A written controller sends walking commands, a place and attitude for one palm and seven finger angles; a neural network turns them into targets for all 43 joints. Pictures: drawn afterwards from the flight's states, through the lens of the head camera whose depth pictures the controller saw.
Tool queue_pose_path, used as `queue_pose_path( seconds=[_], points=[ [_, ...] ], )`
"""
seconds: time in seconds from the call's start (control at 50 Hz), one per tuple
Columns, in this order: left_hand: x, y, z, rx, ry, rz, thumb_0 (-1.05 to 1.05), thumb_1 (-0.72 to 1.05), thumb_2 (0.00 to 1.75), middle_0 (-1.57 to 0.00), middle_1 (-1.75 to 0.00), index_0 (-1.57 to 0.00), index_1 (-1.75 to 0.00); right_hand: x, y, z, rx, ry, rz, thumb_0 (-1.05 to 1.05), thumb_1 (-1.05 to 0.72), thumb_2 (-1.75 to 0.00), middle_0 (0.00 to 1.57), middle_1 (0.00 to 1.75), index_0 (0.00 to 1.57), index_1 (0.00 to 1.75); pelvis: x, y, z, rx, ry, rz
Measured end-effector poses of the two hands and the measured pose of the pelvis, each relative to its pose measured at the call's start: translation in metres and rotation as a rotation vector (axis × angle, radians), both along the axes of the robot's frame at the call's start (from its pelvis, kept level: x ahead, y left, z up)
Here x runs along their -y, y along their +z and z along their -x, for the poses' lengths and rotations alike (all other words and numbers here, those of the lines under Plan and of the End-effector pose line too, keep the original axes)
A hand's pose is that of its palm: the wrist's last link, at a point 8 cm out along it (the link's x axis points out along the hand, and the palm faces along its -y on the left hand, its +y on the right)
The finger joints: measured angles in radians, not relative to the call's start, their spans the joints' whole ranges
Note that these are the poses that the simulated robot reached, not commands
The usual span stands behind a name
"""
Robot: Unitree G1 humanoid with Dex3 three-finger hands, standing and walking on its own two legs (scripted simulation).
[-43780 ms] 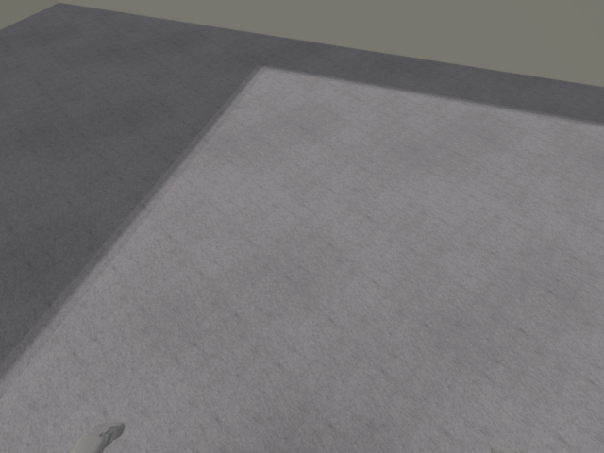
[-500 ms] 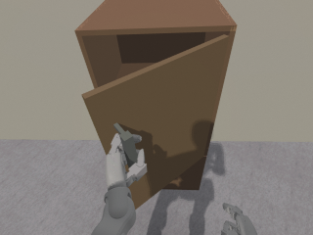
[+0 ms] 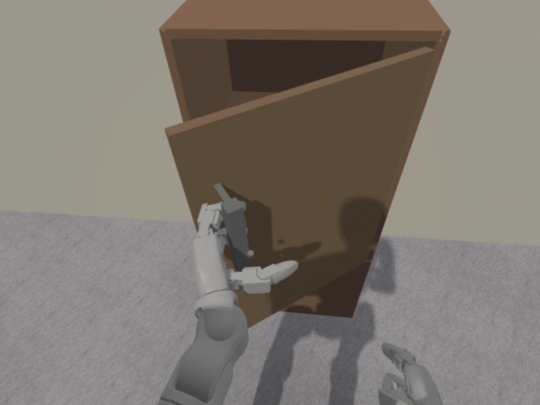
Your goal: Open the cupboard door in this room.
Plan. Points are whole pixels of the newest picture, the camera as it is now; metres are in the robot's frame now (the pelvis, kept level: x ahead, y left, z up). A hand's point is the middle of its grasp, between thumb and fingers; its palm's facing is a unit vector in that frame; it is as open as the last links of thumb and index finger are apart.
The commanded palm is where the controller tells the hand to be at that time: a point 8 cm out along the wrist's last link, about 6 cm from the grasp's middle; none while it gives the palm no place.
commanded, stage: open thumb and fingers to let go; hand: left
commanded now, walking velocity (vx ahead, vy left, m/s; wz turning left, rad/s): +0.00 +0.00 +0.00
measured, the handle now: (231, 230) +0.34 +0.08 +0.10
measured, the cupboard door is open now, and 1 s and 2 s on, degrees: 36 40 40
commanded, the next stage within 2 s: slide the hand sideways off the handle in 0.34 s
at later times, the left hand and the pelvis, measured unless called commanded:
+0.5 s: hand (253, 260) +0.29 +0.05 +0.10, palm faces +0.22 -0.97 -0.04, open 15.1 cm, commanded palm +0.25 +0.07 +0.10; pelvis -0.02 +0.01 +0.00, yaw +0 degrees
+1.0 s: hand (250, 291) +0.24 +0.05 +0.10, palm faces -0.14 -0.99 +0.00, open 16.3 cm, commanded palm +0.22 +0.11 +0.10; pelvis -0.02 +0.02 +0.00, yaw -3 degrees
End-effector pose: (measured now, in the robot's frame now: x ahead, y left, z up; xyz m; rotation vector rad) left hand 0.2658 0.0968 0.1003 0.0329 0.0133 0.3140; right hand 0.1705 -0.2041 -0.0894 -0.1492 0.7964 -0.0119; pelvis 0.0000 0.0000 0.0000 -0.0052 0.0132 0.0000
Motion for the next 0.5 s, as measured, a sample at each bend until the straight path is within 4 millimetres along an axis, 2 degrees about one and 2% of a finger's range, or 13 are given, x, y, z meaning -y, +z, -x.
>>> queue_pose_path(
  seconds=[0.08, 0.18, 0.3, 0.46, 0.5],
  points=[
    [0.001, 0.000, 0.000, -0.004, -0.018, -0.002, 0.00, -0.34, 0.37, -0.29, -1.17, -0.30, -1.18, -0.005, -0.001, 0.006, -0.007, -0.004, -0.009, 0.01, -0.91, -0.90, 0.20, 0.30, 0.20, 0.30, -0.004, -0.001, 0.002, 0.000, -0.005, 0.002],
    [0.003, 0.002, 0.002, -0.001, -0.038, -0.001, 0.00, -0.44, 0.33, -0.26, -1.01, -0.27, -1.02, -0.010, -0.001, 0.011, -0.003, -0.008, -0.019, 0.01, -0.91, -0.90, 0.20, 0.30, 0.20, 0.30, -0.007, -0.001, 0.005, 0.004, -0.011, 0.004],
    [0.007, 0.002, 0.005, -0.003, -0.052, -0.007, -0.01, -0.49, 0.31, -0.25, -0.77, -0.24, -0.77, -0.012, 0.000, 0.013, 0.004, -0.001, -0.018, 0.01, -0.91, -0.90, 0.20, 0.30, 0.20, 0.30, -0.009, -0.002, 0.011, 0.012, -0.010, 0.008],
    [0.005, 0.003, 0.006, -0.012, -0.046, 0.005, -0.01, -0.50, 0.30, -0.36, -0.59, -0.33, -0.67, -0.013, 0.002, 0.013, 0.012, 0.013, -0.006, 0.01, -0.91, -0.90, 0.20, 0.30, 0.20, 0.30, -0.010, -0.002, 0.017, 0.019, -0.007, 0.011],
    [0.002, 0.002, 0.008, -0.001, -0.092, -0.010, -0.01, -0.50, 0.30, -0.36, -0.56, -0.31, -0.64, -0.013, 0.003, 0.015, 0.009, 0.019, -0.002, 0.01, -0.91, -0.90, 0.20, 0.30, 0.20, 0.30, -0.010, -0.002, 0.019, 0.021, -0.002, 0.007]
  ],
)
